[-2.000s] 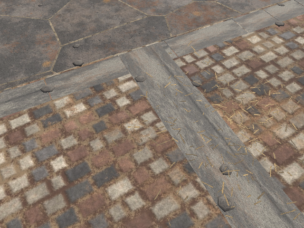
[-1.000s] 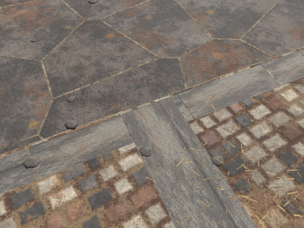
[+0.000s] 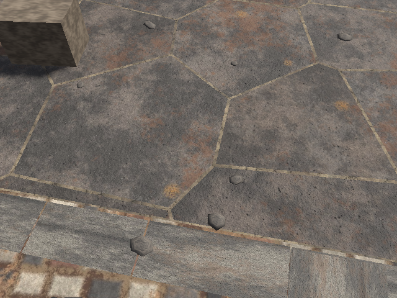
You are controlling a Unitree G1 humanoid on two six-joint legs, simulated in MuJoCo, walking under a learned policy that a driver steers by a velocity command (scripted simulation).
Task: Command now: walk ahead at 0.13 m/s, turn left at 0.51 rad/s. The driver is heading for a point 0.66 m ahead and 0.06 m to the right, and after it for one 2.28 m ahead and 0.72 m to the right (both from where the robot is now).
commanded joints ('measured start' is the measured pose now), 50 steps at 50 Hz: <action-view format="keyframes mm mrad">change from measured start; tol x32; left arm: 1 -4 154 39 -59 -6 11 19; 50 231 194 47 85 -40 -78 -28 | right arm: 1 117 -67 -23 -41 -6 5 6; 34 402 20 36 100 -15 -130 22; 50 -96 21 37 10 -5 -156 53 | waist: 1 -19 -198 -139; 29 -77 111 88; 35 142 -277 -520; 50 68 -70 17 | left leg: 1 -52 73 85 -2 80 -20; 10 427 64 203 -793 201 145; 14 414 482 -495 -1115 -279 350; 29 501 366 -20 -1019 494 221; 32 505 321 52 -727 1034 172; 36 -300 126 -30 174 1 69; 50 -114 212 105 -554 622 38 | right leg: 1 155 -201 241 -253 -294 -143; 10 -42 -189 140 -247 -515 -98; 15 -549 -81 82 468 -177 4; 30 -170 -25 -39 36 16 -23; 33 451 -50 -1 64 36 -125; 34 890 -348 480 33 -141 -295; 35 894 -414 769 -161 -282 -322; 40 267 -236 284 -301 -111 -213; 50 238 -198 62 -369 57 -189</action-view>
